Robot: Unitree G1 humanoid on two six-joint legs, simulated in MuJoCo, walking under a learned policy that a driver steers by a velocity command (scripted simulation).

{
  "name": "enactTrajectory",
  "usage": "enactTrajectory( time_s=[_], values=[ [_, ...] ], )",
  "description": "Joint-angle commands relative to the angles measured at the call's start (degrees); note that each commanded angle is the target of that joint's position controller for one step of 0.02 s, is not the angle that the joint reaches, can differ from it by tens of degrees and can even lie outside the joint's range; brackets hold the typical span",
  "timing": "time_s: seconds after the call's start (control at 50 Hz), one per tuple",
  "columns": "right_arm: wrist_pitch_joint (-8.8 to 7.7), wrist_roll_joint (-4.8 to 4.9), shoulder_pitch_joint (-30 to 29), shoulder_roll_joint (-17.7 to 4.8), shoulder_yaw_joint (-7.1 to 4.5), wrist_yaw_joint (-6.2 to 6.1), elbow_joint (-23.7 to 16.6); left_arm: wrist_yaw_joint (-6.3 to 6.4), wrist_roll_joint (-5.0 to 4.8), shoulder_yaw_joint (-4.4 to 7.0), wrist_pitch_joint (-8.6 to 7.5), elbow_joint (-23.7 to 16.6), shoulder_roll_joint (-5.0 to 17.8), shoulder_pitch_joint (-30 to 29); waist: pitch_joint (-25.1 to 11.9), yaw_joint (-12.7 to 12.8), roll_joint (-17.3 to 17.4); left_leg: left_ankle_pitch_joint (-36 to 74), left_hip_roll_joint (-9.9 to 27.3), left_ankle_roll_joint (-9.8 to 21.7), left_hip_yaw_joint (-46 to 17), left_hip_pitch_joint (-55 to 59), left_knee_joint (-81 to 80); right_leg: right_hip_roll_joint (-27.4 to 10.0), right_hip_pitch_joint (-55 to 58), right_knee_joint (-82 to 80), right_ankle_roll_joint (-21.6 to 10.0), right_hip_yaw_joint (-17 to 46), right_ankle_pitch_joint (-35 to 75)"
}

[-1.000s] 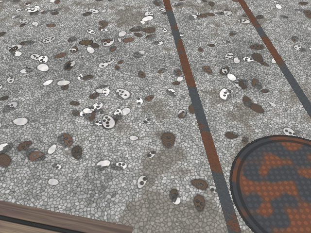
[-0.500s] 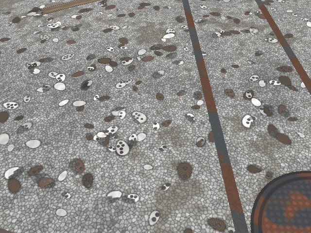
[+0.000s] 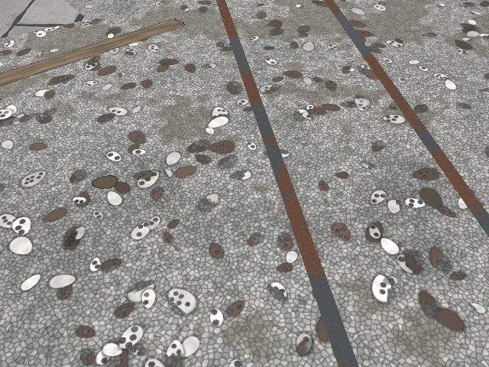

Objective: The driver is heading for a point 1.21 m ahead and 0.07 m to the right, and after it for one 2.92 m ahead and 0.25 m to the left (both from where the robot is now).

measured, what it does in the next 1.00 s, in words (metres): walks ahead: right foot, then left foot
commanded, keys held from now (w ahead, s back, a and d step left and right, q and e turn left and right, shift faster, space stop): w+shift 1.00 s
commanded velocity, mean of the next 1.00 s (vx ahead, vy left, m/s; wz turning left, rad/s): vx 1.00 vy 0.00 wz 0.00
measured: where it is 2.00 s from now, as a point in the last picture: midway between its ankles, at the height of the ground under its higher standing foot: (228, 161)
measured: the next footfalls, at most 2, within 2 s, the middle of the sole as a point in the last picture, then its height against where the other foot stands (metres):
right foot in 0.20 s outside the picture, level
left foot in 0.72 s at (211, 257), level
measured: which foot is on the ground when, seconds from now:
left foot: down 0.00-0.22, up 0.24-0.70, down 0.72-1.00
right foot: up 0.00-0.18, down 0.20-0.74, up 0.76-1.00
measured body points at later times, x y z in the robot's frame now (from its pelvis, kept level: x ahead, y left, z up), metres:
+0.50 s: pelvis +0.46 -0.05 +0.00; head +0.46 -0.05 +0.45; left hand +0.40 +0.19 -0.14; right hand +0.66 -0.29 -0.08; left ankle +0.62 +0.13 -0.65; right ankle +0.40 -0.13 -0.74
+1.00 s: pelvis +0.93 +0.02 +0.00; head +0.92 +0.02 +0.45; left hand +1.12 +0.26 -0.08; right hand +0.87 -0.24 -0.14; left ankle +0.88 +0.09 -0.74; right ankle +1.07 -0.17 -0.65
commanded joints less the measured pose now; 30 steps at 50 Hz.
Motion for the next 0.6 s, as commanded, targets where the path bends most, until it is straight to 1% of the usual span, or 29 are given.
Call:
enactTrajectory(
  time_s=[0.02,0.06,0.1,0.12,0.14,0.16,0.18,0.2,0.22,0.24,0.26,0.28,0.3,0.32,0.34,0.36,0.38,0.4,0.44,0.46,0.48,0.52,0.54,0.56,0.6],
  values=[
    [-1.82,0.86,-3.66,-7.63,-0.68,-1.33,-5.08,-0.82,-0.23,-0.11,-1.16,-3.85,1.63,-5.38,9.77,1.71,1.47,9.46,12.86,8.0,-7.09,-14.89,-14.71,1.46,9.97,-14.85,0.86,-3.07,13.35],
    [-1.28,1.21,-0.6,-8.93,-0.72,-1.84,-4.36,-1.87,-1.08,-0.2,-1.66,-5.51,1.65,-10.24,11.44,0.1,1.53,10.92,14.54,7.56,-6.22,-8.26,-16.09,3.15,10.96,-23.47,0.78,-3.65,14.87],
    [-0.09,1.1,1.38,-9.63,-0.85,-2.14,-3.83,-3.04,-1.44,-0.1,-2.02,-7.28,2.0,-13.78,12.73,-0.62,2.15,15.77,16.66,7.07,-5.41,1.37,-14.54,4.55,8.56,-29.49,0.13,-4.03,11.79],
    [0.55,0.84,1.41,-10.19,-0.98,-2.21,-3.85,-3.58,-1.49,0.15,-2.2,-7.98,2.57,-14.12,12.29,0.0,3.13,23.33,17.69,6.66,-4.99,5.79,-12.27,5.81,8.63,-31.28,-0.54,-4.75,8.78],
    [1.1,0.16,1.06,-11.14,-1.19,-2.21,-4.01,-3.8,-1.57,0.74,-2.25,-8.3,3.9,-12.65,10.18,1.54,4.93,36.56,18.57,6.11,-4.71,9.59,-8.38,7.83,10.97,-31.31,-1.51,-5.97,4.9],
    [1.7,-0.83,0.71,-12.23,-1.49,-2.21,-3.99,-3.59,-1.84,1.59,-1.99,-7.99,5.77,-8.84,6.37,4.16,7.64,51.5,19.22,5.5,-4.57,13.16,-2.52,9.97,15.12,-29.66,-2.62,-7.05,0.44],
    [2.52,-2.13,-0.19,-13.12,-1.74,-2.14,-3.97,-3.16,-2.44,2.81,-1.57,-6.69,8.4,-1.03,0.91,8.82,10.73,64.85,19.23,5.12,-4.07,15.3,7.28,11.98,22.6,-27.65,-4.19,-7.87,-4.11],
    [3.2,-2.68,-3.34,-12.95,-1.59,-2.13,-4.82,-2.4,-2.66,4.15,-0.9,-3.17,11.11,12.66,-6.04,16.06,11.97,67.99,17.58,3.65,-2.06,8.23,23.55,11.87,39.43,-26.92,-5.9,-7.51,-5.03],
    [2.71,-3.35,-3.42,-9.05,-0.29,-2.16,-7.31,-1.27,-1.63,5.19,0.07,0.24,16.36,25.72,-16.58,18.3,3.3,47.44,13.92,3.18,-2.49,-10.0,45.77,-0.35,62.55,-22.54,-7.83,8.78,-15.43],
    [0.29,0.09,6.73,1.81,2.35,-0.49,-6.65,-2.22,-0.63,5.63,-0.55,1.51,16.99,27.9,-27.8,10.52,-21.19,-5.57,0.66,0.11,-9.37,-32.83,68.09,-12.4,81.88,-37.22,-18.96,44.01,-44.07],
    [-1.68,2.78,0.88,-6.37,0.71,-0.45,-7.22,-2.07,0.11,4.31,-0.74,2.79,10.17,27.04,-22.72,13.06,-14.62,-6.58,4.17,3.54,-14.77,-39.6,70.36,-9.99,79.59,-45.74,-14.64,49.1,-48.94],
    [-2.32,4.52,-8.91,-9.16,0.0,-0.55,-10.55,-1.91,0.67,3.52,-0.9,2.7,7.05,23.33,-11.93,12.72,-9.38,-5.3,6.69,4.52,-12.56,-43.03,70.46,-8.57,71.12,-44.76,-12.14,37.29,-39.36],
    [-2.6,3.45,-14.02,-7.63,0.55,-0.86,-12.67,-2.51,1.25,3.17,-1.42,2.78,6.32,18.93,-5.86,10.11,2.3,-2.63,8.97,4.63,-11.59,-41.37,66.49,-6.52,59.76,-46.13,-11.07,30.23,-28.53],
    [-2.2,2.14,-15.51,-6.66,0.23,-1.01,-13.16,-2.93,1.68,2.68,-2.03,2.68,4.55,15.19,-2.99,6.97,4.99,0.28,11.32,4.46,-11.47,-38.57,61.87,-4.12,51.22,-46.69,-10.65,24.3,-23.02],
    [-1.23,1.76,-13.18,-5.48,0.29,-0.66,-13.05,-3.08,2.16,2.16,-2.15,2.89,3.11,12.81,-1.45,3.77,3.17,1.81,13.1,4.03,-11.79,-35.48,60.2,-2.51,45.18,-47.7,-10.66,20.9,-21.77],
    [-0.23,1.62,-11.8,-4.6,0.26,-0.58,-12.55,-3.24,1.51,1.85,-2.06,3.26,1.93,11.61,0.28,2.14,2.05,1.9,14.04,3.39,-11.26,-34.65,58.38,-1.49,41.54,-49.13,-10.84,18.22,-20.92],
    [0.58,1.5,-11.32,-3.91,0.38,-0.68,-12.54,-3.19,0.6,1.8,-2.01,3.85,2.14,11.65,2.14,1.08,1.21,1.75,14.95,2.61,-10.56,-35.1,56.54,-1.07,38.6,-50.78,-10.91,15.79,-20.51],
    [1.2,1.33,-12.58,-3.63,0.54,-0.87,-13.03,-3.05,0.03,1.88,-2.07,4.47,2.92,12.05,4.45,0.63,0.9,2.53,15.92,1.74,-9.83,-36.79,54.38,-0.89,36.02,-52.3,-10.78,13.78,-19.6],
    [1.47,0.35,-18.12,-4.46,0.69,-1.34,-15.03,-2.34,0.17,2.2,-2.28,5.24,4.95,14.16,8.03,1.9,1.45,9.57,16.76,-0.16,-8.45,-42.24,48.4,-0.36,34.93,-54.28,-10.9,10.35,-14.16],
    [1.27,-0.06,-21.31,-5.1,0.61,-1.4,-16.13,-1.91,0.23,2.21,-2.27,5.6,5.24,15.41,9.11,2.9,1.55,13.71,16.53,-0.95,-7.51,-43.5,43.48,0.42,34.85,-54.85,-10.49,8.05,-11.08],
    [0.95,-0.18,-24.3,-5.3,0.58,-1.27,-17.04,-1.51,0.25,2.12,-2.26,5.83,5.3,16.7,9.6,3.95,1.57,18.57,15.92,-1.41,-6.32,-42.72,38.16,1.58,34.58,-55.1,-9.72,5.54,-8.04],
    [0.17,0.07,-29.9,-4.54,0.92,-0.54,-18.63,-0.79,-0.29,1.92,-2.39,6.57,5.67,20.16,9.99,6.19,1.9,28.28,13.75,-1.52,-3.04,-38.16,27.92,3.06,34.56,-56.49,-8.3,1.62,-5.12],
    [-0.19,0.43,-32.36,-4.31,1.03,-0.08,-19.37,-0.54,-0.64,1.91,-2.42,7.07,6.18,22.04,10.45,7.18,1.97,31.51,12.65,-1.45,-2.28,-35.47,23.48,2.7,35.24,-57.79,-8.03,0.92,-5.06],
    [-0.43,0.85,-34.25,-4.43,0.99,0.34,-20.11,-0.35,-0.85,1.93,-2.31,7.6,6.75,23.44,11.12,7.67,1.78,32.94,11.8,-1.28,-2.14,-34.15,19.66,1.99,37.44,-58.64,-7.7,0.37,-4.51],
    [-0.73,1.42,-37.42,-5.11,0.74,1.22,-21.73,-0.08,-0.97,2.05,-1.52,8.55,7.54,25.28,12.21,8.1,1.12,31.52,10.51,-0.58,-2.19,-35.65,13.69,0.01,45.84,-57.95,-6.99,-0.61,-1.08]
  ],
)
Keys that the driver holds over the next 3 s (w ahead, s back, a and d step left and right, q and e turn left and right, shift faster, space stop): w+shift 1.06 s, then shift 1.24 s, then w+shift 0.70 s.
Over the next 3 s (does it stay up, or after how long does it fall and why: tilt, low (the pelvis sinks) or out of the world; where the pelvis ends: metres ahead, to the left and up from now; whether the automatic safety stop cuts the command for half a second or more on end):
stays up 1.66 0.09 -0.04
